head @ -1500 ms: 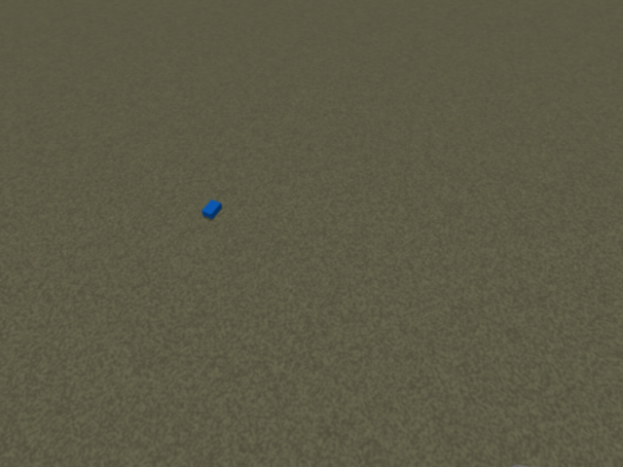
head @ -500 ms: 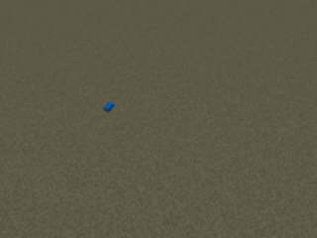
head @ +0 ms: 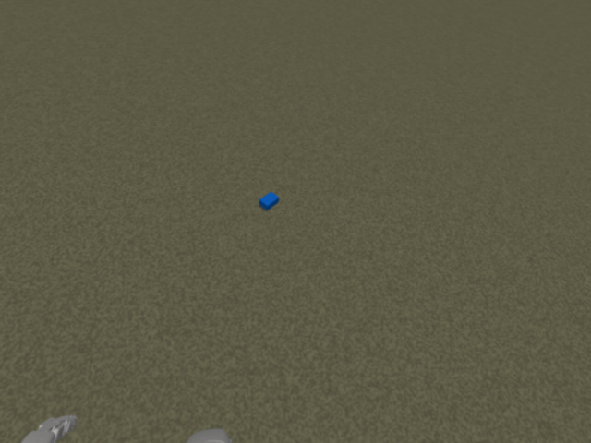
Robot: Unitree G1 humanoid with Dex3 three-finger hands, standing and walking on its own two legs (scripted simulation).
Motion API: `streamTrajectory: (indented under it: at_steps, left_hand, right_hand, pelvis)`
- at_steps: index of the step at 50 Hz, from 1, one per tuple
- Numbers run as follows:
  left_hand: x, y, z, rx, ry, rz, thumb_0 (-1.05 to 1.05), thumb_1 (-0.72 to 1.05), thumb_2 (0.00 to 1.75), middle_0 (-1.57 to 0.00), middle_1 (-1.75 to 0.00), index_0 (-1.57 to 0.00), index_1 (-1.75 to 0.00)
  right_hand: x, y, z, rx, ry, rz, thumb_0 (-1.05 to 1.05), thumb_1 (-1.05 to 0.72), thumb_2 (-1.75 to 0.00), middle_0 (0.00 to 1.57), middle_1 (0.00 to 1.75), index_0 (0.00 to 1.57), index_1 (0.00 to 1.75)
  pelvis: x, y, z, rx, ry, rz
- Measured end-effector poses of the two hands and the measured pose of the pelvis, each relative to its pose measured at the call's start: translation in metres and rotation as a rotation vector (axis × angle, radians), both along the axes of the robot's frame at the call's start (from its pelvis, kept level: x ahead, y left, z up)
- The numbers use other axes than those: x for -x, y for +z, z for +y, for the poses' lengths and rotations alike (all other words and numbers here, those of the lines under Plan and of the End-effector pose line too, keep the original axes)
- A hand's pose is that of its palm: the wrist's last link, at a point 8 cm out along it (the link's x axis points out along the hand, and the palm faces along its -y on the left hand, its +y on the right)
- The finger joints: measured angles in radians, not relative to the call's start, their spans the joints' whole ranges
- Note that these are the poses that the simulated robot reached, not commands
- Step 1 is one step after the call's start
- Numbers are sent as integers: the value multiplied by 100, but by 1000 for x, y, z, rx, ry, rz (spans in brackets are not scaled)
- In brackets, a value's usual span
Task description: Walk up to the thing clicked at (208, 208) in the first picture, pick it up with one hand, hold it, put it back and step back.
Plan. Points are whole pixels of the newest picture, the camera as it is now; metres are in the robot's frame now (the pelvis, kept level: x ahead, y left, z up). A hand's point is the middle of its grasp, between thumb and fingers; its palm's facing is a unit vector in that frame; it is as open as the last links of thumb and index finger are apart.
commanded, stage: walk up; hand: left
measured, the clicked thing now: (269, 200) +1.18 +0.03 -0.73
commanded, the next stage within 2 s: none
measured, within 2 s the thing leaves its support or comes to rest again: neither
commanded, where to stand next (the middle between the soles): +1.14 -0.42 m, yaw +51 degrees
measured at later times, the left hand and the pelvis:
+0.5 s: hand (167, 334) +0.28 +0.20 -0.10, palm faces +0.30 -0.87 -0.38, open 7.3 cm; pelvis +0.26 -0.10 +0.01, yaw +18 degrees
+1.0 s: hand (238, 278) +0.42 +0.10 -0.16, palm faces +0.40 -0.88 -0.26, open 7.3 cm; pelvis +0.49 -0.16 +0.00, yaw +29 degrees
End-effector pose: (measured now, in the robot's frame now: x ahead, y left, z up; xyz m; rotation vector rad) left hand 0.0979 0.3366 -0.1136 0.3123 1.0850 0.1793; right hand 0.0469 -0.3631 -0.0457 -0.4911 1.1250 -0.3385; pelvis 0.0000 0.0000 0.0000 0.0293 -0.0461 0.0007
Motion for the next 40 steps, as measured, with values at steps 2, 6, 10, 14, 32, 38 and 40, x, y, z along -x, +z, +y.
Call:
streamTrajectory:
  at_steps: [2,6,10,14,32,38,40]
  left_hand:
    - [-17,2,-6,20,-12,-6,1,91,89,-20,-30,-20,-30]
    - [-54,17,-24,69,-3,-69,1,91,89,-20,-30,-20,-30]
    - [-79,28,-35,80,31,-90,0,91,89,-20,-30,-20,-30]
    - [-99,32,-41,53,103,-67,0,91,89,-20,-30,-21,-30]
    - [-150,56,-139,-45,451,29,0,91,89,-20,-30,-21,-30]
    - [-162,25,-169,13,522,106,0,91,89,-20,-30,-21,-30]
    - [-174,9,-177,40,539,117,0,91,89,-20,-30,-21,-30]
  right_hand:
    - [-14,0,8,-15,5,-1,1,-91,-90,20,30,21,30]
    - [-43,3,24,-53,65,49,1,-91,-89,20,30,21,30]
    - [-86,0,27,-86,122,76,1,-90,-89,20,30,21,30]
    - [-144,-8,15,-107,191,71,1,-90,-89,21,30,21,30]
    - [-492,-17,-32,-111,545,-11,1,-91,-89,20,30,21,30]
    - [-573,-13,-17,-80,629,4,1,-91,-90,20,30,21,30]
    - [-595,-17,-14,-62,646,-1,1,-91,-90,20,30,21,30]
  pelvis:
    - [-15,5,0,-2,26,-8]
    - [-47,20,-7,-4,79,-12]
    - [-85,26,-18,-1,128,-7]
    - [-130,24,-37,-6,176,11]
    - [-329,28,-125,19,377,29]
    - [-387,16,-136,47,447,19]
    - [-408,6,-135,44,464,18]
